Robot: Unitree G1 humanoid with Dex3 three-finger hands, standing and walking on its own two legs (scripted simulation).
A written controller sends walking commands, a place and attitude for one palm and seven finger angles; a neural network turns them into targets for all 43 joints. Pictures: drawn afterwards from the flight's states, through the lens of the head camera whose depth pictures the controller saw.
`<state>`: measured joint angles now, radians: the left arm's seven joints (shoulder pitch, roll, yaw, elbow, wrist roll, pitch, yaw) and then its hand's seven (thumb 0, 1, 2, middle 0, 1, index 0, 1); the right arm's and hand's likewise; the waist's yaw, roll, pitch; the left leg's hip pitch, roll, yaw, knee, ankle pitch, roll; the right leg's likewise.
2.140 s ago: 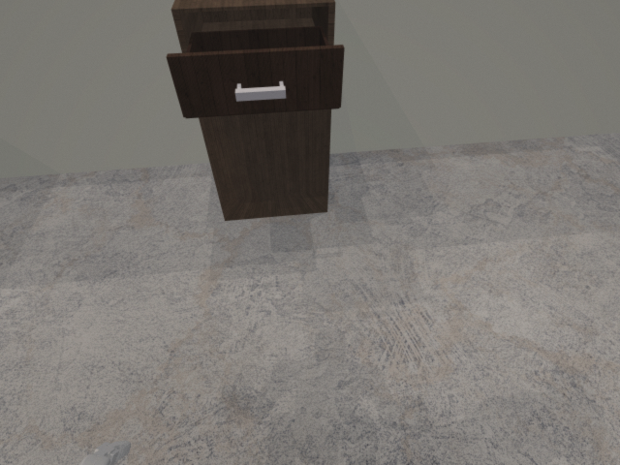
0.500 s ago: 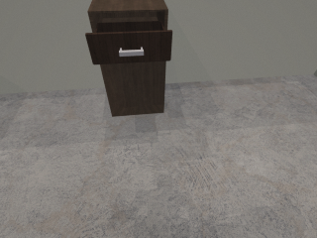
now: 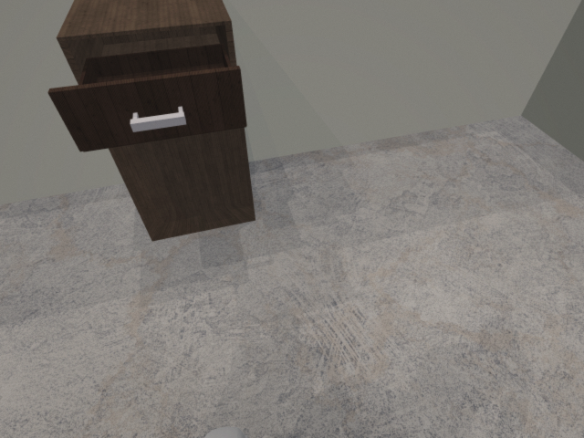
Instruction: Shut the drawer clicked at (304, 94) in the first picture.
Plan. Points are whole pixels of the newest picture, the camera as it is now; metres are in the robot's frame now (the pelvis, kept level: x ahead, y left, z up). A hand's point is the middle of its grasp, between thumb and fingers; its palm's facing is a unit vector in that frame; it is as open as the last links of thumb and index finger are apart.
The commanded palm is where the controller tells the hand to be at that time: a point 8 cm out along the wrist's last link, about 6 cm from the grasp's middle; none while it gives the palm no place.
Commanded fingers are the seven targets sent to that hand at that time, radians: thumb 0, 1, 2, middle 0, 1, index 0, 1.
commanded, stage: walk to a spot facing it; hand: left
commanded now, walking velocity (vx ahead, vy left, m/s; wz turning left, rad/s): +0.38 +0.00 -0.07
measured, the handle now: (158, 117) +0.78 +0.39 +0.02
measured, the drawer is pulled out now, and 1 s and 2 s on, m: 0.30 0.30 0.30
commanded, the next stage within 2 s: turn to face it in 0.42 s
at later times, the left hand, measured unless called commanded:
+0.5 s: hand (162, 425) +0.18 +0.24 -0.19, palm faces +0.00 -0.99 -0.14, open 7.4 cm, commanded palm none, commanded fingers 0.00 0.90 0.90 -0.20 -0.30 -0.20 -0.30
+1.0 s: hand (202, 290) +0.42 +0.23 -0.16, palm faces +0.09 -0.98 -0.18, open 7.3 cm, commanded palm none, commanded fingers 0.00 0.90 0.90 -0.20 -0.30 -0.20 -0.30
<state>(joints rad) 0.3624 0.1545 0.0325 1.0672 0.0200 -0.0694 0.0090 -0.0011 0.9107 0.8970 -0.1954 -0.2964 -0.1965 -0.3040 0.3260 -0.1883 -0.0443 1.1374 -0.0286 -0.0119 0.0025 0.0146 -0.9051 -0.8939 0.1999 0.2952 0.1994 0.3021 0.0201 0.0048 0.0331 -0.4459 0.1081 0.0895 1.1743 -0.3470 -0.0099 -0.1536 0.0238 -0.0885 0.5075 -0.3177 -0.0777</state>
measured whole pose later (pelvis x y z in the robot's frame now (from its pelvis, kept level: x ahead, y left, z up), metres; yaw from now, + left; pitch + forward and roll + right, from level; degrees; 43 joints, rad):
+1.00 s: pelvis +0.31 +0.06 +0.00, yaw +5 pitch -1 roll -1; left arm 0.13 0.12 0.04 0.95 0.02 -0.02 0.04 -0.01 0.92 0.90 -0.20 -0.30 -0.20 -0.30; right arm 0.32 -0.14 -0.06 1.07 -0.02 0.04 0.00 0.01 -0.91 -0.89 0.20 0.30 0.20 0.30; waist -0.05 0.03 0.06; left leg -0.44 0.03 0.06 1.08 -0.49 -0.02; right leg -0.22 -0.09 -0.21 0.53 -0.27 0.00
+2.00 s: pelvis +0.35 +0.07 +0.01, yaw +19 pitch -2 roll +0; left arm 0.44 0.08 0.02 1.11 0.02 -0.05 0.02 0.00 0.91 0.90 -0.20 -0.30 -0.20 -0.30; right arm 0.31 -0.19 -0.08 1.09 -0.03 0.02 0.01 0.01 -0.91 -0.89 0.20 0.29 0.20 0.30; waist -0.01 0.04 0.02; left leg -0.53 0.08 0.02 1.04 -0.22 -0.01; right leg -0.02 0.01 -0.10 0.30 -0.26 -0.05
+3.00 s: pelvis +0.53 +0.12 +0.00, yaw +17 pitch -2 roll +2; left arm 0.12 0.14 0.04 1.01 0.03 0.01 0.05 -0.01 0.93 0.90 -0.20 -0.30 -0.20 -0.30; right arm 0.20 -0.20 -0.08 1.05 -0.02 0.07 -0.02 0.01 -0.91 -0.89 0.20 0.29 0.20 0.30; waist 0.00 0.04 0.11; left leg -0.43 0.01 0.01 1.11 -0.43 -0.06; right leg -0.33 -0.08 -0.14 0.48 -0.12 -0.04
